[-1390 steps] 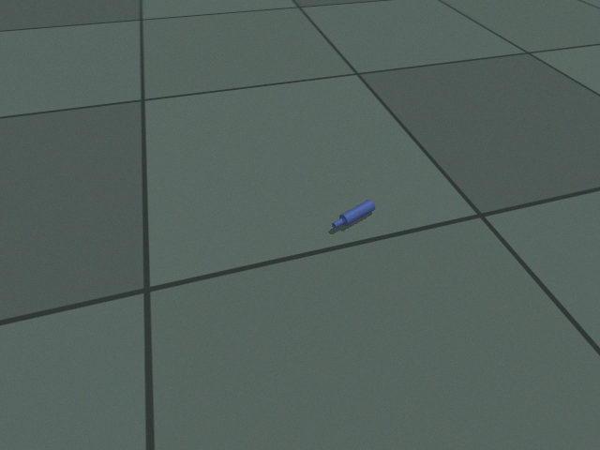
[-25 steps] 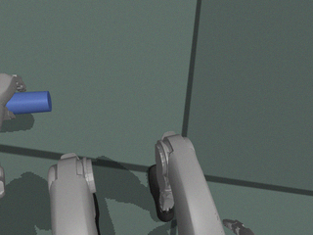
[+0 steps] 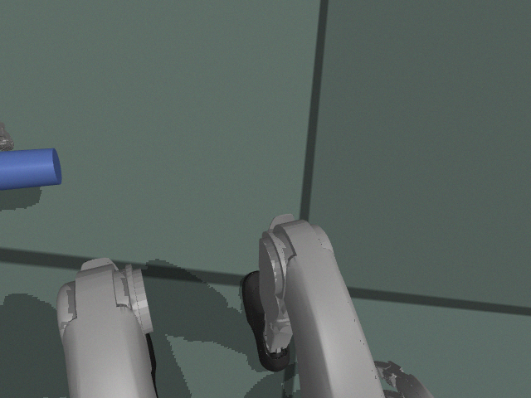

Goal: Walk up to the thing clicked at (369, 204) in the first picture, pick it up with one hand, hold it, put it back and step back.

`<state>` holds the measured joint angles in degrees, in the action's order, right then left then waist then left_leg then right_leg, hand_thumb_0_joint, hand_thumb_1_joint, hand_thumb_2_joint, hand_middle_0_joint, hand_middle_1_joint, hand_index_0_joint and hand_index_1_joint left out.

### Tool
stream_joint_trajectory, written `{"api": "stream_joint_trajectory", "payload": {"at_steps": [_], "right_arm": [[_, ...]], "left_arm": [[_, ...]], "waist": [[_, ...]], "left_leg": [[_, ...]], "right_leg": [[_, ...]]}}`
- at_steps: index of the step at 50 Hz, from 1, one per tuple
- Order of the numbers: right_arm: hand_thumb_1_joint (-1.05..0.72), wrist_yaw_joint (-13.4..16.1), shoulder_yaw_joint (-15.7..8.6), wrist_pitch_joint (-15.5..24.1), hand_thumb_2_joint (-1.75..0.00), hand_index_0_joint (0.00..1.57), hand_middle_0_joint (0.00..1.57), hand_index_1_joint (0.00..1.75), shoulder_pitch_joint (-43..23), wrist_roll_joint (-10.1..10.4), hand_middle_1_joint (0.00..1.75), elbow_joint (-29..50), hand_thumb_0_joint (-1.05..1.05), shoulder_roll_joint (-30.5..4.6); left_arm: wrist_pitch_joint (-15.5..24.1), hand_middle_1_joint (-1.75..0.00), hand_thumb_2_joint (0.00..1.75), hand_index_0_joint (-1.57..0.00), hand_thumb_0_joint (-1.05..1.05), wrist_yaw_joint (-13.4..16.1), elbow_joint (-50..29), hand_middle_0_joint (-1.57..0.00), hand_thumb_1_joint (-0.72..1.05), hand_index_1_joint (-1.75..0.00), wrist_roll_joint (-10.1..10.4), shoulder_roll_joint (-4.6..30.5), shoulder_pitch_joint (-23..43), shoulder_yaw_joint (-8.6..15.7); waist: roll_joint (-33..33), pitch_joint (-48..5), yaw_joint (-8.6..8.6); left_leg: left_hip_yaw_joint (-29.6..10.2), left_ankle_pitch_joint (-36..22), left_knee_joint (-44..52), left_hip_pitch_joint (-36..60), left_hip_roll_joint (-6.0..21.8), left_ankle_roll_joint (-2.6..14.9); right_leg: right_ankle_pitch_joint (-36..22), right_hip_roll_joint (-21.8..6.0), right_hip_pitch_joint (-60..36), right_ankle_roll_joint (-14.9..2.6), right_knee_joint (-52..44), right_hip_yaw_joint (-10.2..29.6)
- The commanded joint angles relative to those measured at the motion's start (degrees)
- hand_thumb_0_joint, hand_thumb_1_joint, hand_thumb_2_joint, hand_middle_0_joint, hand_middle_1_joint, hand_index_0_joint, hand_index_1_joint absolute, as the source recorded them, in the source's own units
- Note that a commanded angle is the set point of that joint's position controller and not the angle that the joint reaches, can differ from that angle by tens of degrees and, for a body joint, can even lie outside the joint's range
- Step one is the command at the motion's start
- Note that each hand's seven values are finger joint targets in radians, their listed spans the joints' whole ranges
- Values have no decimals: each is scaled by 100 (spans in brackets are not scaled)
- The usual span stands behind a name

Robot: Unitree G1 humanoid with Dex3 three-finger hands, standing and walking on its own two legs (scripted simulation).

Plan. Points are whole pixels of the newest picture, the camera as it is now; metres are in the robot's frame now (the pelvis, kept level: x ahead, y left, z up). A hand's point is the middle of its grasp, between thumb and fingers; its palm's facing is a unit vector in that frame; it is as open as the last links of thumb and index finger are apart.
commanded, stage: lower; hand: left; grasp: from above
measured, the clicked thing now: out of the picture +0.47 +0.32 -0.23
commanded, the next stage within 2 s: rest in 0.06 s
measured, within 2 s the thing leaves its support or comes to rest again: rests again in 1.56 s
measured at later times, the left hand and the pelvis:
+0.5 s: hand out of the picture +0.47 +0.30 -0.24, palm faces -0.47 -0.06 -0.88, open 8.6 cm; pelvis +0.00 +0.00 -0.03, yaw -3 degrees
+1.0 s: hand out of the picture +0.47 +0.30 -0.27, palm faces -0.46 -0.08 -0.89, open 8.6 cm; pelvis +0.00 +0.01 -0.04, yaw -5 degrees
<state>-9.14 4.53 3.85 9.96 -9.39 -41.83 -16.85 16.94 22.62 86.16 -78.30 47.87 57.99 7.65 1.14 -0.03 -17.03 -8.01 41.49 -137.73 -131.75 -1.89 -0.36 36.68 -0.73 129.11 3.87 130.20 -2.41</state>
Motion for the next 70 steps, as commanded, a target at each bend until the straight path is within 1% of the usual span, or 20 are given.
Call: {"api": "stream_joint_trajectory", "payload": {"at_steps": [1,6,9,10,12,16,20,22,23,25,30,32,33,34,38,47,53,57,60,70], "right_arm": [[-91,55,-437,-32,-90,20,20,30,1354,-71,30,-7,0,-1607],[-91,31,-448,-22,-90,20,20,30,1369,-128,30,-59,0,-1646],[-90,25,-456,-15,-90,20,20,30,1305,-137,30,-25,0,-1717],[-90,17,-404,-9,-90,20,20,30,1306,-141,30,-13,0,-1694],[-89,1,-390,1,-89,20,20,30,1365,-182,30,-67,0,-1738],[-89,-45,-279,56,-89,20,20,30,1331,-224,30,-62,0,-1754],[-89,-63,-207,141,-89,20,20,30,1196,-265,30,104,0,-1873],[-89,-87,-140,150,-89,20,20,30,1178,-265,30,-11,0,-1780],[-89,-105,-118,184,-89,20,20,30,1138,-304,30,139,0,-1844],[-89,-98,-97,199,-89,20,20,30,1129,-293,30,106,0,-1906],[-89,-96,-41,205,-89,20,20,30,1147,-362,30,136,0,-2011],[-89,-116,1,245,-89,20,20,30,1060,-405,30,232,0,-2020],[-90,-127,70,270,-89,20,20,30,1021,-392,30,200,0,-1913],[-90,-116,42,284,-90,20,20,30,935,-393,30,198,0,-2013],[-89,-130,89,333,-89,20,20,30,1007,-453,30,208,0,-2096],[-89,-181,223,464,-89,20,20,30,845,-469,30,223,0,-2166],[-89,-268,323,608,-90,20,20,30,741,-467,30,340,0,-2188],[-89,-289,349,627,-90,20,20,30,809,-455,30,306,0,-2272],[-89,-305,372,653,-90,20,20,30,781,-479,30,437,0,-2279],[-89,-350,452,749,-90,20,20,30,749,-455,30,450,0,-2268]], "left_arm": [[67,-61,67,-115,0,449,-720,-112,81,-58,142,1582,1758,183],[55,-61,67,-115,0,625,-1126,-112,81,-58,28,1901,1890,363],[67,-58,71,-114,0,720,-1377,-112,81,-56,104,2002,2195,434],[3,-57,70,-114,0,739,-930,-112,81,-55,36,1856,1821,342],[33,-57,71,-113,0,801,-1094,-111,80,-55,26,2026,2025,478],[12,-58,70,-111,0,832,-690,-109,78,-56,-20,1900,2006,330],[25,-60,71,-109,0,886,-602,-106,76,-57,-120,2307,2018,513],[11,-61,69,-109,0,875,-328,-106,77,-57,-52,1991,1835,274],[18,-62,71,-109,0,903,-417,-106,77,-58,-45,2208,1926,436],[12,-61,71,-109,0,905,-240,-106,76,-58,-37,2186,1769,393],[100,-61,66,-109,0,999,-260,-105,78,-57,-97,2654,1826,681],[123,-60,65,-110,0,1001,-279,-105,78,-56,-120,2478,1936,500],[115,-61,65,-109,0,991,-226,-105,77,-56,-85,2177,1942,228],[145,-60,63,-109,0,1045,-263,-104,77,-55,-43,2500,1981,432],[149,-59,61,-111,0,1151,-221,-105,79,-53,-175,2769,1965,494],[38,-61,61,-107,0,1305,177,-100,76,-55,-209,2745,1936,420],[-34,-63,60,-105,0,1280,303,-98,73,-56,-190,2451,2052,69],[-37,-63,61,-103,0,1329,441,-97,72,-57,-184,2731,1950,250],[-16,-67,59,-101,0,1316,537,-94,71,-59,-190,2571,2008,147],[15,-77,68,-57,0,1286,486,-51,12,-72,-139,2675,1996,106]], "waist": [[-2248,-4073,-90],[-2582,-4288,-61],[-2642,-4258,-171],[-2596,-4076,-150],[-2581,-4035,-229],[-2564,-3944,-370],[-2619,-3853,-374],[-2620,-3779,-352],[-2460,-3829,-427],[-2483,-3703,-411],[-2531,-3629,-469],[-2562,-3479,-573],[-2611,-3491,-581],[-2636,-3536,-571],[-2716,-3474,-618],[-2715,-3051,-677],[-2662,-2794,-808],[-2703,-2820,-796],[-2616,-2713,-888],[-2620,-2724,-874]], "left_leg": [[536,-1582,1404,3204,20,98],[490,-1772,1314,3524,54,67],[468,-1727,1251,3363,60,70],[486,-1683,1236,3313,51,70],[424,-1703,1211,3271,60,66],[419,-1694,1056,3229,68,76],[388,-1706,1015,3214,85,72],[405,-1603,1014,3024,79,93],[385,-1670,946,3016,88,101],[362,-1819,936,2975,83,83],[332,-1763,841,2926,128,75],[350,-1737,761,2847,132,79],[339,-1700,800,2946,133,71],[288,-1673,805,2964,156,66],[269,-1650,737,3001,187,39],[132,-1486,755,2849,209,37],[117,-1269,741,2704,213,72],[-21,-1469,844,2802,237,21],[-18,-1355,792,2742,238,34],[-43,-1267,784,2692,253,58]], "right_leg": [[-1342,132,-1925,-533,-957,-661],[-1493,159,-1803,-537,-779,-717],[-1480,172,-1738,-555,-739,-756],[-1441,166,-1716,-550,-735,-752],[-1449,167,-1636,-527,-674,-817],[-1497,192,-1683,-512,-640,-842],[-1499,228,-1684,-524,-578,-913],[-1464,267,-1796,-516,-592,-910],[-1554,266,-1881,-501,-582,-938],[-1637,268,-1851,-502,-547,-967],[-1604,309,-1972,-523,-527,-1006],[-1611,323,-1948,-514,-540,-1020],[-1588,339,-1931,-506,-534,-1025],[-1544,351,-1888,-509,-522,-1071],[-1550,364,-1901,-519,-436,-1102],[-1467,378,-1693,-508,-363,-1184],[-1368,390,-1606,-462,-394,-1206],[-1465,393,-1648,-477,-337,-1268],[-1396,384,-1613,-468,-369,-1258],[-1366,419,-1717,-460,-400,-1246]]}}
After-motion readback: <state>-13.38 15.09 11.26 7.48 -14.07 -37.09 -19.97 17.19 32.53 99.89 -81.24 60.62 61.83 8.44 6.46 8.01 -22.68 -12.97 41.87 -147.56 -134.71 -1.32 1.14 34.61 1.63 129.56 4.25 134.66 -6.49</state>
